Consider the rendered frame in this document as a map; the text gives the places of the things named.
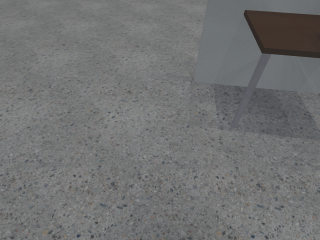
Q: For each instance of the table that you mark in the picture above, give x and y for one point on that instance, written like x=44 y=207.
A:
x=279 y=33

